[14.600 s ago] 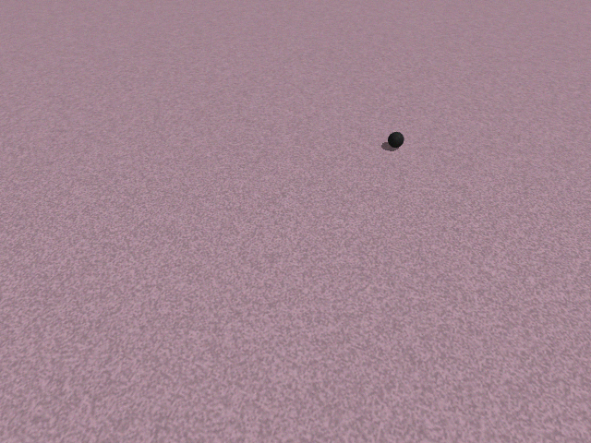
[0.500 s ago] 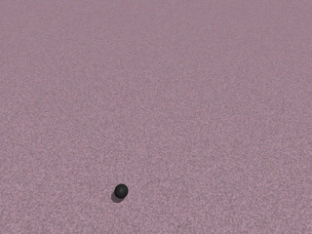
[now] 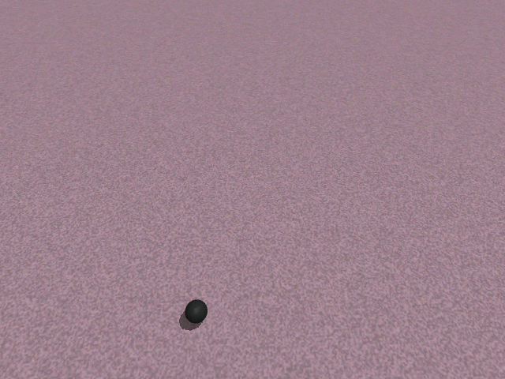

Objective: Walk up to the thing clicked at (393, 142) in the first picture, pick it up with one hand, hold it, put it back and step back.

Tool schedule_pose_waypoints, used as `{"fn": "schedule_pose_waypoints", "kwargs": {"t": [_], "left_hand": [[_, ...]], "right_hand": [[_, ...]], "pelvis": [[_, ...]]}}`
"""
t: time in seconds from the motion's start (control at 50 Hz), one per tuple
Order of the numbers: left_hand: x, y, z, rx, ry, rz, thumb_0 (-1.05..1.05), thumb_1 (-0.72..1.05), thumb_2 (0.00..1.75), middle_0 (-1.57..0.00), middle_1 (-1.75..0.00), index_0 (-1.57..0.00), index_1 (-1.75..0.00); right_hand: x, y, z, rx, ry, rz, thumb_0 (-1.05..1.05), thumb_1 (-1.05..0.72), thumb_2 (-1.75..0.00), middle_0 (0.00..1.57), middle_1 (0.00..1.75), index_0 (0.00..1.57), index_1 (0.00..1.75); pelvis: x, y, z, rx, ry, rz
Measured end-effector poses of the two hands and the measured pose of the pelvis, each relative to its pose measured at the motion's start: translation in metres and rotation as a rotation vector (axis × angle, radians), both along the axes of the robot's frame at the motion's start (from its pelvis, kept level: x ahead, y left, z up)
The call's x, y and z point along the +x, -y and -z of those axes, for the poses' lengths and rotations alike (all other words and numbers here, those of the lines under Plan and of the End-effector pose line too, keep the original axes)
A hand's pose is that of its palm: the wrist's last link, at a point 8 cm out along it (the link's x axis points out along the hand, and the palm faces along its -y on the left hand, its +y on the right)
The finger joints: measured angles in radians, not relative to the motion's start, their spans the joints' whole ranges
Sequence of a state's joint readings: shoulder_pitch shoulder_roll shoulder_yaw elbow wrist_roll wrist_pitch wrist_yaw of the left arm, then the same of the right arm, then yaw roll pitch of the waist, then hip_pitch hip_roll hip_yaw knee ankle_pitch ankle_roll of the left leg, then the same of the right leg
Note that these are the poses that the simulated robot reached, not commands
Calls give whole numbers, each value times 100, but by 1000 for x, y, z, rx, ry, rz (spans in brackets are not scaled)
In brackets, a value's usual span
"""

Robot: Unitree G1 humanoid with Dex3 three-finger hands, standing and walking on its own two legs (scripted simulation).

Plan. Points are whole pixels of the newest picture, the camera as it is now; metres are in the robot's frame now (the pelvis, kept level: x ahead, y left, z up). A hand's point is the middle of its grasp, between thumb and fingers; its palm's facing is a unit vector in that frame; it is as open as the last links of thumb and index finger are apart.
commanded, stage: stand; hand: left
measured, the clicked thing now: (196, 311) +0.50 +0.21 -0.74
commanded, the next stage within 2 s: walk up in 0.46 s
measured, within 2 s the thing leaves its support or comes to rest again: neither
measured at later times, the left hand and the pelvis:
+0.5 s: hand out of the picture +0.07 +0.25 -0.16, palm faces -0.03 -0.94 -0.34, open 7.4 cm; pelvis +0.00 +0.00 +0.00, yaw +0 degrees
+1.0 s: hand out of the picture +0.12 +0.15 -0.16, palm faces +0.00 -0.94 -0.35, open 7.4 cm; pelvis +0.06 -0.10 -0.01, yaw +0 degrees
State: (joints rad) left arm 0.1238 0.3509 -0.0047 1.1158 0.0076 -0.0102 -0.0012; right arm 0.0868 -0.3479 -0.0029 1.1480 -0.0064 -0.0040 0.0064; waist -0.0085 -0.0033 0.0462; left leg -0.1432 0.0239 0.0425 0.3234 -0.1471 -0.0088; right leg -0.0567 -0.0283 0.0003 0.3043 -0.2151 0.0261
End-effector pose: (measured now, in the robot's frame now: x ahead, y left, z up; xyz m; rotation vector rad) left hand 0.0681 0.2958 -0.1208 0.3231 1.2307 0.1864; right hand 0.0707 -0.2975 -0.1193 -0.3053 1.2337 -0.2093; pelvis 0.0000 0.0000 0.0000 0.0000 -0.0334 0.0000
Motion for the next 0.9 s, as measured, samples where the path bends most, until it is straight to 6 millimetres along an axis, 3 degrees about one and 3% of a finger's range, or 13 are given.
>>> {"fn": "schedule_pose_waypoints", "kwargs": {"t": [0.52,0.62,0.72,0.8,0.9], "left_hand": [[1,-1,2,1,-8,-4,0,90,89,-20,-30,-20,-30],[2,1,3,23,-45,2,0,90,89,-20,-30,-20,-30],[5,25,2,42,-59,16,0,91,89,-20,-30,-20,-30],[3,54,4,57,-65,-2,0,91,89,-20,-30,-20,-30],[14,87,-3,29,-55,-21,0,90,89,-20,-30,-20,-30]], "right_hand": [[7,6,-2,-10,36,3,1,-91,-90,21,30,20,30],[-14,36,-6,-56,40,44,1,-90,-90,21,30,21,30],[-33,86,1,-95,-17,73,1,-90,-90,21,30,21,30],[-28,114,15,-90,-56,86,1,-91,-90,21,30,20,30],[-7,117,16,-43,-80,57,1,-91,-90,20,30,20,30]], "pelvis": [[5,6,2,11,0,7],[9,26,6,27,2,30],[16,55,14,36,20,51],[26,77,20,4,26,43],[40,90,11,-1,1,32]]}}
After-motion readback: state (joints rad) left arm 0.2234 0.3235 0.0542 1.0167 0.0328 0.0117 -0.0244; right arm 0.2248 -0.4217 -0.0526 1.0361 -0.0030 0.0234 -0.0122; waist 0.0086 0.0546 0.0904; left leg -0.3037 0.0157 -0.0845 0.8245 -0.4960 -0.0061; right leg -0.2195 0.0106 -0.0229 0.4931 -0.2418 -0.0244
